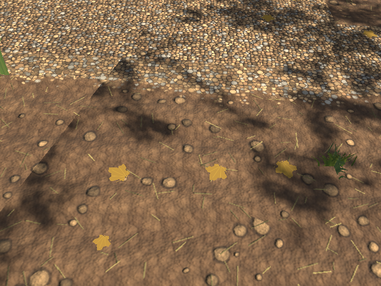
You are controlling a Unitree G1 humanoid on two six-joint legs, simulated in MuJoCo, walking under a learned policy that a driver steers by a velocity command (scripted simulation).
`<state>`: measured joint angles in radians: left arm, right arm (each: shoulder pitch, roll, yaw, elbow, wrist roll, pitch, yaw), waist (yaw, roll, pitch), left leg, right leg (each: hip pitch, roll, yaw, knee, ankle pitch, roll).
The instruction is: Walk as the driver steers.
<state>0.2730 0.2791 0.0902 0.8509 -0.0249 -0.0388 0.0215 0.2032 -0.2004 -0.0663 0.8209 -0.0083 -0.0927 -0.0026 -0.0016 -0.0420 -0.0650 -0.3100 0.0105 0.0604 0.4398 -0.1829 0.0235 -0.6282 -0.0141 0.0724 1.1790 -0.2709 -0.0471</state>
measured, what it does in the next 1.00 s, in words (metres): walks ahead: right foot, then left foot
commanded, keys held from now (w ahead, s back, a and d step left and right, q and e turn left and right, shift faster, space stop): w+e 0.16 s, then w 0.40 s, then w+q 0.44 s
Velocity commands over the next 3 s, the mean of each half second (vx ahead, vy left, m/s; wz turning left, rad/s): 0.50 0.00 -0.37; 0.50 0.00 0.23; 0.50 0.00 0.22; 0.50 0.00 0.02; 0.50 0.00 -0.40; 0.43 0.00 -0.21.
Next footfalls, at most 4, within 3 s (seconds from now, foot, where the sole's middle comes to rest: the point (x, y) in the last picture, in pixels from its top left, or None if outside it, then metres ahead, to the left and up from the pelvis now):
0.36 right None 0.30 -0.18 -0.78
0.90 left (189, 253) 0.65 0.00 -0.78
1.44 right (232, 185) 0.95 -0.18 -0.78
1.94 left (170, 139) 1.21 0.09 -0.78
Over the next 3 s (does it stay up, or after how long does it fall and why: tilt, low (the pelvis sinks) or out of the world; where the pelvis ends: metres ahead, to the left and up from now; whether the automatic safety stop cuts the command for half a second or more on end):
stays up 1.63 -0.09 -0.02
